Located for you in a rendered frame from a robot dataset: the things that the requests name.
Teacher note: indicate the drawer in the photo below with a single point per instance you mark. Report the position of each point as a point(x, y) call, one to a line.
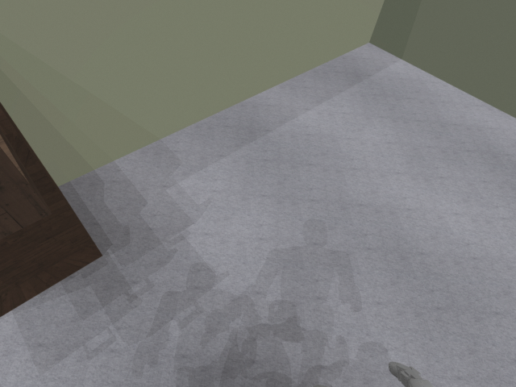
point(21, 203)

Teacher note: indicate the cabinet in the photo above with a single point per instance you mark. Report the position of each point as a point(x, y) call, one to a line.
point(40, 255)

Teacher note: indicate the robot right hand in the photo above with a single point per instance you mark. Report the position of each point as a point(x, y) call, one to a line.
point(409, 376)

